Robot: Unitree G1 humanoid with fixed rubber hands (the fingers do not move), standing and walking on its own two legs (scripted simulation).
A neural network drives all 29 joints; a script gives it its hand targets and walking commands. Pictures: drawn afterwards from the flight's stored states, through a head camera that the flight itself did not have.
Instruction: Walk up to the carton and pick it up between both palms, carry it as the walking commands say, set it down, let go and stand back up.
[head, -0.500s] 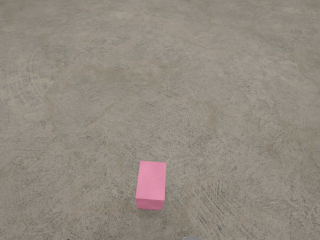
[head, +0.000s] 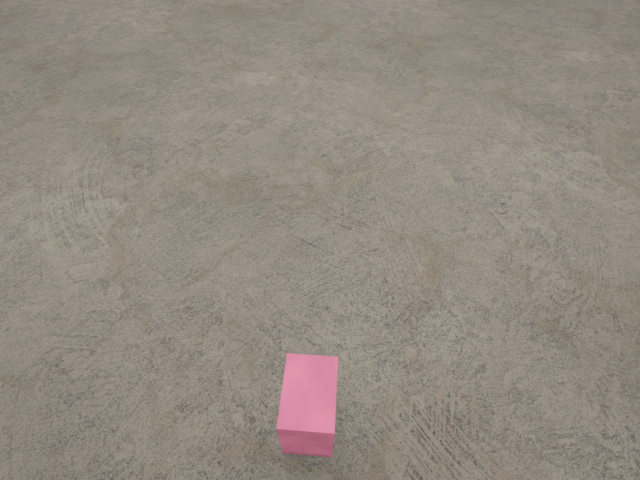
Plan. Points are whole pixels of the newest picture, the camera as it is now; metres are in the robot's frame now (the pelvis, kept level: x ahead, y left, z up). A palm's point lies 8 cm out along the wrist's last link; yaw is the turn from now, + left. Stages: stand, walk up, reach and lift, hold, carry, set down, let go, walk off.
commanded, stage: stand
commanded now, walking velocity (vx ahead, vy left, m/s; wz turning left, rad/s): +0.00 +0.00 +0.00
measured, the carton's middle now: (309, 406) +0.42 +0.04 -0.66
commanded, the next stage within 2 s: reach and lift in 0.20 s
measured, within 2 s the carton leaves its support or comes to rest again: neither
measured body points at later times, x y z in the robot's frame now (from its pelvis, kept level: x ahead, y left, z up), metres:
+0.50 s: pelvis -0.02 +0.01 -0.04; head +0.06 +0.00 +0.41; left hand +0.17 +0.24 -0.15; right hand +0.18 -0.21 -0.15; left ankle -0.02 +0.12 -0.74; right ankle +0.00 -0.11 -0.74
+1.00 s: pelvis -0.10 +0.02 -0.09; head +0.07 +0.02 +0.32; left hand +0.22 +0.21 -0.20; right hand +0.22 -0.19 -0.20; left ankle -0.02 +0.12 -0.74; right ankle +0.00 -0.11 -0.74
